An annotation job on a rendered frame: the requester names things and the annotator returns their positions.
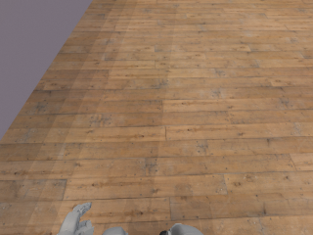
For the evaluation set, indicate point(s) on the robot right thigh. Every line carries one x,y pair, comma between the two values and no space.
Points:
183,229

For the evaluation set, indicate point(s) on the left robot hand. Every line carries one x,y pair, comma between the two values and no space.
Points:
71,222

